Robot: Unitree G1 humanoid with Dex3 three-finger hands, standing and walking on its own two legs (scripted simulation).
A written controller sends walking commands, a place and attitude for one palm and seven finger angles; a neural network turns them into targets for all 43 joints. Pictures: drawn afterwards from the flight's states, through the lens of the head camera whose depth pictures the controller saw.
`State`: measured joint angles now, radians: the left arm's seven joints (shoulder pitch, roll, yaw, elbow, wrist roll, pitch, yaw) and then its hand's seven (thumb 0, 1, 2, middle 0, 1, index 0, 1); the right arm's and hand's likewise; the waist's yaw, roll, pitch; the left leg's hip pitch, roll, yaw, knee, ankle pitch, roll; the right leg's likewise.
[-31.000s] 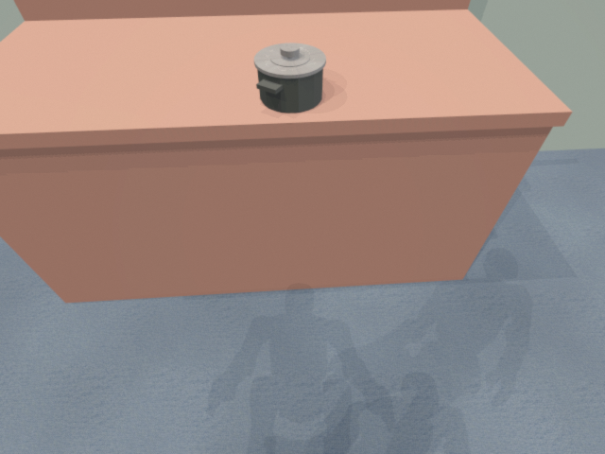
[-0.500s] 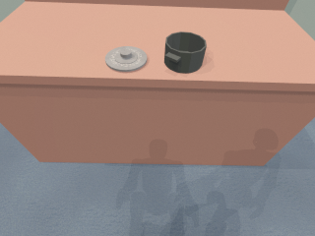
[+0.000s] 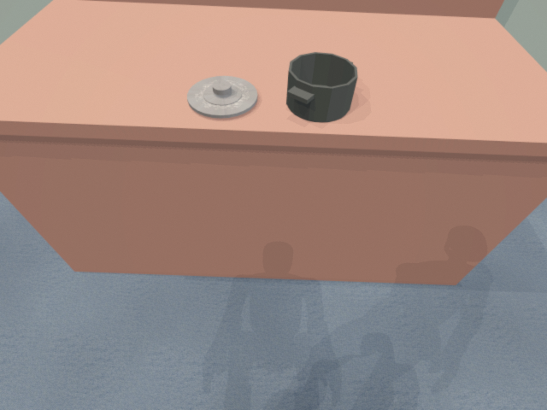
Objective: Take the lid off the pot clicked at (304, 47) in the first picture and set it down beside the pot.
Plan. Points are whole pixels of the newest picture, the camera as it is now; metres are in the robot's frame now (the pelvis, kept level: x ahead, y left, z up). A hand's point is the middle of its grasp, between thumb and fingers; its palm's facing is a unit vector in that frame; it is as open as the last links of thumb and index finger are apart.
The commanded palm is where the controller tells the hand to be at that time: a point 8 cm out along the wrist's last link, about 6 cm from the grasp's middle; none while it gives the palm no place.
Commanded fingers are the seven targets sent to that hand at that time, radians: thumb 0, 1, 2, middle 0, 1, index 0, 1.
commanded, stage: let the arm hang, fingers relaxed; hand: left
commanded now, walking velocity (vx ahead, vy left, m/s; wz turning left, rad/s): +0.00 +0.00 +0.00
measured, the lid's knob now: (221, 87) +0.78 +0.16 +0.04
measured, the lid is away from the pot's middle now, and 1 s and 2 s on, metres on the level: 0.23 0.23 0.23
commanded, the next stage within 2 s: look to check the result in 0.56 s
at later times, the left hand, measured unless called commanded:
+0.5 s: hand out of the picture -0.03 +0.17 -0.18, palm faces +0.04 -0.99 -0.16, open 7.4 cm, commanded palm none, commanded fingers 0.00 0.90 0.90 -0.20 -0.30 -0.20 -0.30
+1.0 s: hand out of the picture -0.03 +0.17 -0.18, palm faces +0.04 -0.99 -0.16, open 7.4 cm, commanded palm none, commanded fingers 0.00 0.90 0.90 -0.20 -0.30 -0.20 -0.30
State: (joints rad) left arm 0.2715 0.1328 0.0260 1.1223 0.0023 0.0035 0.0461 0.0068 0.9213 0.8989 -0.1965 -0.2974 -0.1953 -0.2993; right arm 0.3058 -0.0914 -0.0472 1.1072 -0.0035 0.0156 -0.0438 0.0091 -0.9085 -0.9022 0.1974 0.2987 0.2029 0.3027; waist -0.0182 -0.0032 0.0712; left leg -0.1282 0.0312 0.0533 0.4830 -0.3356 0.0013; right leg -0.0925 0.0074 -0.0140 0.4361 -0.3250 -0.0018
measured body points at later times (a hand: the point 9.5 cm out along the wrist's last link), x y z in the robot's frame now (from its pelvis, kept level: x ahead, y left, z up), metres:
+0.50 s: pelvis -0.02 +0.01 +0.00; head +0.01 +0.02 +0.45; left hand -0.03 +0.22 -0.17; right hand -0.05 -0.19 -0.16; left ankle -0.05 +0.11 -0.74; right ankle -0.06 -0.12 -0.74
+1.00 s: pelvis -0.02 +0.02 +0.00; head +0.00 +0.02 +0.45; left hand -0.03 +0.22 -0.16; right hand -0.05 -0.18 -0.16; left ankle -0.05 +0.11 -0.74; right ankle -0.06 -0.12 -0.74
